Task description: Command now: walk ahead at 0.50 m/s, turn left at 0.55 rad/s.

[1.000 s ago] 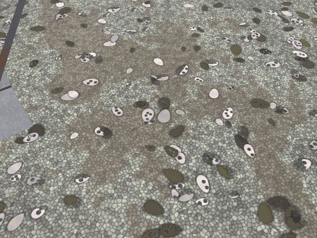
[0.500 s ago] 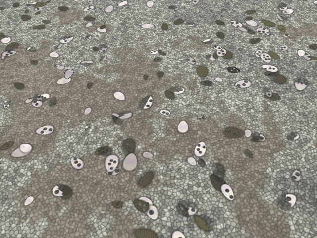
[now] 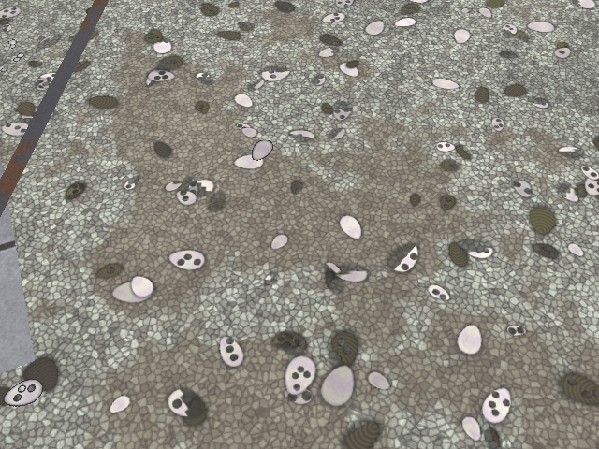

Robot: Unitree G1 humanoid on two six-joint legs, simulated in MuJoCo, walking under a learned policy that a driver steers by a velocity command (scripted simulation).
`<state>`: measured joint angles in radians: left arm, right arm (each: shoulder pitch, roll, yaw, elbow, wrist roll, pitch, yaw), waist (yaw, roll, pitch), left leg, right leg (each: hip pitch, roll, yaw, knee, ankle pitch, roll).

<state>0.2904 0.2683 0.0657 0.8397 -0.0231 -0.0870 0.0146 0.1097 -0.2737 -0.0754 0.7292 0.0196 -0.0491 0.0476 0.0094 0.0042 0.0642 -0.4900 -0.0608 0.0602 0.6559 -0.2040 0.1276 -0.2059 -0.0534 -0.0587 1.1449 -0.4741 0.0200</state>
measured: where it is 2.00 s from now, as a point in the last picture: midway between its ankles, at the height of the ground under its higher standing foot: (317, 218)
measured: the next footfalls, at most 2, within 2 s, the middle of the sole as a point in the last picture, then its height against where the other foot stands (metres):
right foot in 0.42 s outside the picture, level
left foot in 0.90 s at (229, 361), level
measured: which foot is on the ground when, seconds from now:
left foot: down 0.00-0.44, up 0.46-0.88, down 0.90-1.00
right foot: up 0.00-0.40, down 0.42-0.90, up 0.92-1.00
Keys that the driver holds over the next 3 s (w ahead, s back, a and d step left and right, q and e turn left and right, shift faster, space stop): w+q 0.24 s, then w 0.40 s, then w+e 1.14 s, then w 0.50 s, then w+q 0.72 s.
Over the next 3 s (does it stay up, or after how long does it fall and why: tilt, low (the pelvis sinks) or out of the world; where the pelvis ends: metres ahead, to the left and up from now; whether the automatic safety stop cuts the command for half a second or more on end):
stays up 1.55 -0.20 0.00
